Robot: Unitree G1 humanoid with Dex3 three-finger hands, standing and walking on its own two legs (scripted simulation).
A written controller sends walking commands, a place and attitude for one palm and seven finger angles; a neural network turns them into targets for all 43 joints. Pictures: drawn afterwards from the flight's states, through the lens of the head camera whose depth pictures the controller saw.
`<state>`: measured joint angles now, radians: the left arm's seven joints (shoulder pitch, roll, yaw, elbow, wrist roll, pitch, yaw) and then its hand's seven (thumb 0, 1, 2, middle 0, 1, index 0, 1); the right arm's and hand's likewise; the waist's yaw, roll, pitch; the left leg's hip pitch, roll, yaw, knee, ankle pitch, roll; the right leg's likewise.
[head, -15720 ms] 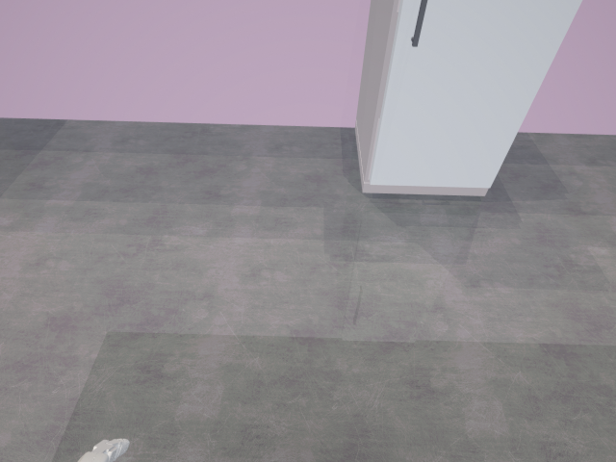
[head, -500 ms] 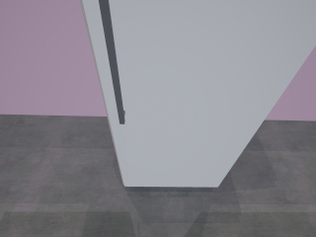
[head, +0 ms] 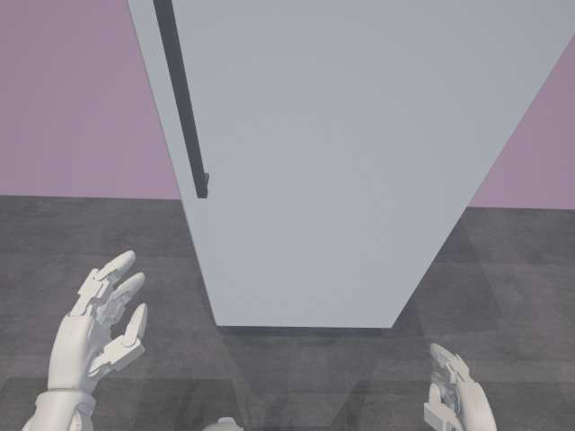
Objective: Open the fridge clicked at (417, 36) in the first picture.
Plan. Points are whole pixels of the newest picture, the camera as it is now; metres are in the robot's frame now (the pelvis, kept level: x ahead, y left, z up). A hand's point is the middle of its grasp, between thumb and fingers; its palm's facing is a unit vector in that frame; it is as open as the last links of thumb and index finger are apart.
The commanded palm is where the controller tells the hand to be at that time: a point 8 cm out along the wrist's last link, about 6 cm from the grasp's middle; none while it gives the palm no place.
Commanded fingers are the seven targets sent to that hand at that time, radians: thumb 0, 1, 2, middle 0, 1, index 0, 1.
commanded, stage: raise the hand to about handle height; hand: left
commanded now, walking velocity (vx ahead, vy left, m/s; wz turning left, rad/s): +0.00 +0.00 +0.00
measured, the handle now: (182, 76) +0.51 +0.17 +0.24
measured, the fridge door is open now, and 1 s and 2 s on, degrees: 0 0 0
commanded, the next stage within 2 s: move the hooked fingers beside the handle in 1.78 s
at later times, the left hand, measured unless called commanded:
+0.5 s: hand (79, 319) +0.23 +0.26 +0.08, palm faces +0.08 -0.99 -0.06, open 11.0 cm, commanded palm +0.19 +0.30 +0.10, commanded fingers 0.00 -0.08 0.48 -0.27 -0.93 -0.27 -0.93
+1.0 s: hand (1, 284) +0.23 +0.30 +0.16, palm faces +0.13 -0.99 -0.07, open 13.7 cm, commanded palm +0.21 +0.35 +0.17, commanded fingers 0.00 -0.50 0.30 -0.30 -1.20 -0.30 -1.20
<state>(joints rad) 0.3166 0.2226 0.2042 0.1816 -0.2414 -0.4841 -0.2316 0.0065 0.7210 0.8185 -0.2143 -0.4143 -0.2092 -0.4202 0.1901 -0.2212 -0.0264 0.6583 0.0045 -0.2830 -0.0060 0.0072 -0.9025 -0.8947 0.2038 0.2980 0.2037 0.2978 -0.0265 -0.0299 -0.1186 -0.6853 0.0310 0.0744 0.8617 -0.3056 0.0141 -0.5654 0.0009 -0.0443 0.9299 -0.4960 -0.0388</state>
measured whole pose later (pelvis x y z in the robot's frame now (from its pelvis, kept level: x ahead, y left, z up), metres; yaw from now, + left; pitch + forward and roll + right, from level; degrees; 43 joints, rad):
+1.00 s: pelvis +0.00 +0.04 +0.03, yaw +2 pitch -1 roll -2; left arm 0.11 0.39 0.34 0.00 -0.33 -0.02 -0.32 0.00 -0.42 0.33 -0.30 -1.15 -0.29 -1.15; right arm 0.19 -0.23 0.08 0.64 0.06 -0.27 -0.13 0.01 -0.90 -0.89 0.20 0.30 0.21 0.30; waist 0.06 0.03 -0.02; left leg -0.41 0.00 0.04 0.65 -0.22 0.06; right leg -0.23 -0.01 -0.08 0.61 -0.36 0.01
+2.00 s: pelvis +0.02 +0.01 +0.04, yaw +1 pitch -3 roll -1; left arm -0.06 0.42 0.40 0.13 -0.33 0.12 -0.36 -0.01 -0.50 0.30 -0.30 -1.20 -0.30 -1.20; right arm 0.19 -0.27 0.05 0.67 0.09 -0.25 -0.14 0.01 -0.90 -0.90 0.20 0.30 0.20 0.30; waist 0.05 0.04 -0.02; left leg -0.29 0.02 0.04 0.53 -0.19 0.01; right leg -0.13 0.02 -0.06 0.51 -0.33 -0.03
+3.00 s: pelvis +0.01 +0.01 +0.04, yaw +0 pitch +1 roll -1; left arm -0.47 0.41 0.30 0.55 -0.22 0.06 -0.23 -0.01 -0.50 0.30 -0.30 -1.20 -0.30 -1.20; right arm 0.26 -0.27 0.03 0.72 0.08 -0.15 -0.13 0.01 -0.90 -0.89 0.20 0.30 0.20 0.30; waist -0.02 0.02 -0.03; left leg -0.35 0.03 0.05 0.52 -0.18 0.02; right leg -0.21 0.03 -0.05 0.51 -0.31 -0.03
